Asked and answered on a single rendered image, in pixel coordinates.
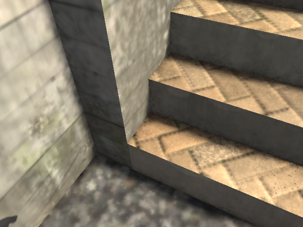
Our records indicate stairs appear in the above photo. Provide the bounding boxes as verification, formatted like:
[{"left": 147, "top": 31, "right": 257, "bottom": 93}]
[{"left": 127, "top": 0, "right": 303, "bottom": 227}]

